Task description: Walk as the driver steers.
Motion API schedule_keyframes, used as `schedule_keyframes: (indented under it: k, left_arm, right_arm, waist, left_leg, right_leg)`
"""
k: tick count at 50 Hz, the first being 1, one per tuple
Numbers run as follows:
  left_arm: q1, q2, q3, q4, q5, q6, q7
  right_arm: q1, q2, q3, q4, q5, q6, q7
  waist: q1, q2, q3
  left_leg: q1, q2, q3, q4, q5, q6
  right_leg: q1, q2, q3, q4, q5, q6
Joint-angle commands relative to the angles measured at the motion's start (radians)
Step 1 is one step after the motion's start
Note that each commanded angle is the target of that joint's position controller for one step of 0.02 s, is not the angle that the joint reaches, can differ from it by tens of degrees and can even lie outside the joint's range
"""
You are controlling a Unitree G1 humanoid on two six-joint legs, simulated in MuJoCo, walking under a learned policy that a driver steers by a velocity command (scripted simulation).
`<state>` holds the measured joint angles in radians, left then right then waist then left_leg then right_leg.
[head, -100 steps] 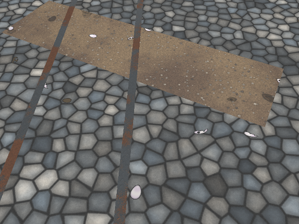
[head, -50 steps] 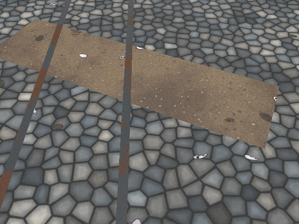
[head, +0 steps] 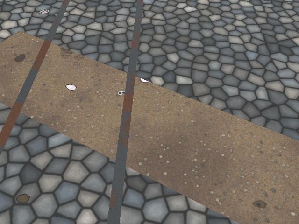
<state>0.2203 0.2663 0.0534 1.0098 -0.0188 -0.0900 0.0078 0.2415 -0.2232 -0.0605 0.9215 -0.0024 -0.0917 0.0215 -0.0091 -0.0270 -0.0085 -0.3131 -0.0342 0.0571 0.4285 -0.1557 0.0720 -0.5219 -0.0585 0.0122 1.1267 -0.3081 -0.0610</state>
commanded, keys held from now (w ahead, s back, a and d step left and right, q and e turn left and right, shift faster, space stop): w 1.00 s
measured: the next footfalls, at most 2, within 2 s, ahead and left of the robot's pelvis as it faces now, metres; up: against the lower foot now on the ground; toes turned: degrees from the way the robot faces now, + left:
right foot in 0.40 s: +0.39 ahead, -0.17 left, +0.00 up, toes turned -3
left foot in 0.96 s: +0.71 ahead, +0.05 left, +0.00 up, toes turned +2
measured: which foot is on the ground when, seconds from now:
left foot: down 0.00-0.42, up 0.44-0.94, down 0.96-1.00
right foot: up 0.00-0.38, down 0.40-0.98, up 1.00-1.00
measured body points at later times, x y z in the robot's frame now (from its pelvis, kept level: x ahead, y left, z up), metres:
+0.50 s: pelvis +0.28 -0.08 -0.01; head +0.31 -0.09 +0.44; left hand +0.42 +0.17 -0.13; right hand +0.27 -0.34 -0.16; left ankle +0.14 +0.07 -0.64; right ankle +0.35 -0.17 -0.74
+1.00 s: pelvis +0.56 -0.04 -0.02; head +0.59 -0.04 +0.43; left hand +0.50 +0.22 -0.17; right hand +0.77 -0.28 -0.11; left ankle +0.67 +0.05 -0.74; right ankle +0.37 -0.17 -0.71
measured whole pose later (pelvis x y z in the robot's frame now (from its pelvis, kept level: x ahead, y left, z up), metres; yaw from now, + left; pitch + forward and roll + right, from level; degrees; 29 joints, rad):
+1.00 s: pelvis +0.56 -0.04 -0.02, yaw -1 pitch +2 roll -1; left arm 0.39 0.25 0.06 1.07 -0.01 -0.06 0.01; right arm -0.01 -0.23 -0.06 0.86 0.01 -0.11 0.03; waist 0.06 -0.01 0.03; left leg -0.49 0.01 0.06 0.55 -0.09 0.08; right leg -0.06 0.00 -0.01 0.69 -0.45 -0.02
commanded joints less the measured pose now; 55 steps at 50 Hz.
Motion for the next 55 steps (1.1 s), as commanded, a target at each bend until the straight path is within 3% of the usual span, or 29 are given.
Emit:
schedule_keyframes:
  k: [1,3,8,14,17,18,19,20,21,22,23,24,25,26,28,31,33,37,42,45,46,47,48,49,50,51,52,53,55]
  left_arm:
    - [0.018,0.046,0.017,-0.037,0.006,0.012,0.008]
    - [-0.058,0.046,0.020,-0.063,0.011,0.014,0.010]
    - [-0.213,0.022,0.014,-0.108,0.009,0.006,-0.004]
    - [-0.365,0.025,0.000,-0.167,-0.006,-0.002,-0.033]
    - [-0.332,0.055,0.008,-0.174,-0.009,-0.014,-0.045]
    - [-0.262,0.080,0.021,-0.155,-0.008,-0.018,-0.044]
    - [-0.108,0.121,0.046,-0.106,-0.005,-0.020,-0.041]
    - [0.089,0.189,0.070,-0.058,0.006,-0.020,-0.035]
    - [0.214,0.273,0.090,-0.031,0.017,-0.008,-0.031]
    - [0.212,0.201,0.063,-0.031,0.009,-0.004,-0.034]
    - [0.116,0.145,0.046,-0.046,0.002,-0.007,-0.033]
    - [0.027,0.110,0.034,-0.073,0.006,-0.009,-0.034]
    - [-0.036,0.082,0.026,-0.083,0.017,-0.012,-0.038]
    - [-0.062,0.050,0.016,-0.081,0.026,-0.018,-0.042]
    - [-0.039,0.048,0.015,-0.061,0.026,-0.020,-0.042]
    - [0.019,0.097,0.024,-0.039,0.024,-0.021,-0.021]
    - [0.052,0.102,0.023,-0.030,0.022,-0.016,-0.010]
    - [0.118,0.111,0.021,-0.014,0.012,-0.011,-0.001]
    - [0.210,0.119,0.027,0.029,0.006,0.009,0.002]
    - [0.201,0.138,0.037,0.034,0.004,0.023,0.008]
    - [0.180,0.149,0.041,0.028,0.004,0.026,0.008]
    - [0.154,0.145,0.039,0.021,0.002,0.030,0.008]
    - [0.136,0.120,0.028,0.004,0.009,0.030,0.006]
    - [0.217,0.034,0.001,-0.017,0.023,0.015,-0.001]
    - [0.241,0.000,-0.013,-0.003,0.011,-0.012,-0.011]
    - [0.157,0.095,0.012,-0.020,-0.015,-0.032,-0.018]
    - [0.072,0.115,0.016,-0.045,-0.031,-0.040,-0.017]
    - [0.034,0.104,0.020,-0.051,-0.024,-0.036,-0.010]
    - [0.065,0.071,0.028,-0.042,-0.005,-0.006,0.001]
  right_arm:
    - [0.009,-0.118,-0.022,-0.033,-0.001,-0.021,-0.006]
    - [0.055,-0.139,-0.028,-0.013,0.002,-0.018,-0.021]
    - [0.137,-0.137,-0.024,0.031,0.012,-0.011,-0.035]
    - [0.219,-0.145,-0.030,0.089,0.020,0.003,-0.036]
    - [0.204,-0.168,-0.042,0.100,0.024,0.015,-0.040]
    - [0.184,-0.174,-0.044,0.096,0.025,0.019,-0.041]
    - [0.164,-0.159,-0.038,0.090,0.025,0.023,-0.042]
    - [0.149,-0.132,-0.023,0.066,0.014,0.023,-0.041]
    - [0.251,-0.018,0.010,0.051,0.011,0.001,-0.031]
    - [0.232,-0.056,0.004,0.064,0.025,-0.027,-0.024]
    - [0.142,-0.126,-0.016,0.037,0.048,-0.041,-0.021]
    - [0.077,-0.142,-0.020,0.023,0.049,-0.044,-0.027]
    - [0.045,-0.135,-0.027,0.018,0.037,-0.038,-0.038]
    - [0.055,-0.120,-0.033,0.021,0.027,-0.023,-0.045]
    - [0.090,-0.071,-0.030,0.027,0.024,0.001,-0.047]
    - [-0.006,-0.081,-0.035,-0.011,0.013,0.012,-0.048]
    - [-0.078,-0.078,-0.034,-0.035,0.009,0.011,-0.043]
    - [-0.217,-0.058,-0.020,-0.073,0.017,0.005,-0.027]
    - [-0.356,-0.065,-0.005,-0.124,0.027,-0.005,0.002]
    - [-0.340,-0.092,-0.009,-0.136,0.030,-0.014,0.017]
    - [-0.284,-0.116,-0.019,-0.123,0.028,-0.016,0.016]
    - [-0.162,-0.149,-0.038,-0.087,0.024,-0.017,0.013]
    - [0.027,-0.203,-0.062,-0.031,0.016,-0.016,0.005]
    - [0.184,-0.301,-0.085,-0.003,-0.003,-0.012,-0.004]
    - [0.205,-0.262,-0.068,0.010,0.009,-0.004,-0.002]
    - [0.133,-0.199,-0.046,-0.002,0.018,-0.005,-0.002]
    - [0.042,-0.161,-0.034,-0.026,0.015,-0.005,-0.005]
    - [-0.031,-0.132,-0.023,-0.035,0.006,-0.008,0.000]
    - [-0.081,-0.094,-0.010,-0.033,-0.008,-0.015,0.008]
  waist:
    - [0.030,0.091,-0.030]
    - [0.016,0.076,-0.005]
    - [-0.021,0.087,0.030]
    - [-0.066,0.104,0.102]
    - [-0.028,0.133,0.084]
    - [0.012,0.144,0.041]
    - [0.085,0.133,-0.045]
    - [0.156,0.071,-0.188]
    - [0.124,-0.186,-0.329]
    - [0.131,-0.203,-0.384]
    - [0.116,-0.158,-0.234]
    - [0.089,-0.083,-0.147]
    - [0.057,-0.035,-0.082]
    - [0.022,-0.045,-0.055]
    - [-0.005,-0.060,-0.038]
    - [0.001,-0.031,0.011]
    - [0.016,-0.022,0.023]
    - [0.058,-0.026,0.055]
    - [0.097,-0.019,0.103]
    - [0.060,-0.041,0.080]
    - [0.024,-0.058,0.040]
    - [-0.044,-0.058,-0.034]
    - [-0.119,-0.035,-0.156]
    - [-0.114,0.153,-0.324]
    - [-0.103,0.291,-0.418]
    - [-0.105,0.215,-0.290]
    - [-0.084,0.155,-0.167]
    - [-0.048,0.081,-0.078]
    - [0.017,0.103,-0.026]
  left_leg:
    - [0.134,0.270,-0.297,-0.283,0.057,0.157]
    - [0.157,0.274,-0.269,-0.306,0.079,0.158]
    - [0.183,0.236,-0.163,-0.314,0.113,0.120]
    - [0.319,0.278,-0.134,-0.270,0.136,0.108]
    - [0.379,0.309,-0.138,-0.188,0.286,0.086]
    - [0.380,0.297,-0.121,-0.112,0.456,0.074]
    - [0.342,0.251,-0.082,0.053,0.596,0.050]
    - [0.154,0.199,-0.038,0.327,0.463,0.015]
    - [-0.271,0.018,-0.007,0.735,-0.034,-0.066]
    - [-0.389,0.004,-0.167,0.891,-0.399,-0.049]
    - [-0.484,0.065,-0.168,0.945,-0.348,-0.028]
    - [-0.461,0.121,-0.137,0.911,-0.250,-0.018]
    - [-0.415,0.155,-0.123,0.841,-0.177,-0.017]
    - [-0.350,0.184,-0.129,0.788,-0.136,-0.014]
    - [-0.294,0.198,-0.122,0.732,-0.106,-0.018]
    - [-0.382,0.204,-0.113,0.588,0.013,-0.045]
    - [-0.413,0.198,-0.107,0.464,0.121,-0.056]
    - [-0.367,0.154,-0.067,0.240,0.277,-0.055]
    - [-0.416,0.128,-0.058,0.114,0.217,-0.037]
    - [-0.335,0.099,-0.043,0.071,0.113,-0.003]
    - [-0.227,0.067,-0.018,0.063,0.085,0.012]
    - [-0.048,0.034,0.009,0.044,0.099,0.036]
    - [0.245,0.080,-0.042,0.084,0.144,0.078]
    - [0.660,0.340,-0.421,0.083,0.110,0.209]
    - [0.777,0.456,-0.775,-0.084,-0.005,0.298]
    - [0.674,0.414,-0.686,-0.113,-0.096,0.243]
    - [0.515,0.377,-0.536,-0.138,-0.079,0.203]
    - [0.346,0.335,-0.426,-0.181,-0.015,0.182]
    - [0.165,0.279,-0.316,-0.246,0.040,0.154]
  right_leg:
    - [-0.140,-0.076,0.049,-0.085,0.098,0.002]
    - [-0.204,-0.077,0.051,-0.192,0.195,0.018]
    - [-0.185,-0.043,0.022,-0.439,0.416,0.041]
    - [-0.177,-0.018,-0.005,-0.594,0.366,0.025]
    - [-0.084,0.005,-0.025,-0.642,0.249,-0.013]
    - [0.030,0.037,-0.054,-0.653,0.228,-0.030]
    - [0.234,0.067,-0.075,-0.660,0.240,-0.056]
    - [0.550,-0.054,0.059,-0.613,0.266,-0.114]
    - [0.924,-0.300,0.524,-0.704,0.087,-0.271]
    - [0.942,-0.332,0.725,-0.825,0.000,-0.282]
    - [0.824,-0.297,0.570,-0.830,0.002,-0.230]
    - [0.666,-0.256,0.427,-0.851,0.080,-0.194]
    - [0.519,-0.220,0.336,-0.884,0.157,-0.176]
    - [0.425,-0.183,0.267,-0.914,0.215,-0.160]
    - [0.347,-0.163,0.210,-0.957,0.263,-0.170]
    - [0.349,-0.164,0.161,-0.996,0.344,-0.182]
    - [0.375,-0.152,0.127,-1.001,0.383,-0.166]
    - [0.402,-0.121,0.064,-1.019,0.359,-0.133]
    - [0.575,-0.179,0.067,-0.965,0.387,-0.135]
    - [0.640,-0.208,0.066,-0.883,0.551,-0.114]
    - [0.636,-0.200,0.055,-0.820,0.713,-0.103]
    - [0.609,-0.164,0.024,-0.686,0.858,-0.083]
    - [0.466,-0.111,-0.011,-0.464,0.800,-0.053]
    - [0.092,0.022,-0.062,-0.074,0.382,0.012]
    - [-0.124,0.126,0.038,0.156,-0.253,0.031]
    - [-0.229,0.057,0.104,0.242,-0.238,0.009]
    - [-0.248,0.003,0.073,0.224,-0.151,-0.003]
    - [-0.209,-0.040,0.048,0.153,-0.068,0.000]
    - [-0.088,-0.085,0.055,0.049,0.008,0.003]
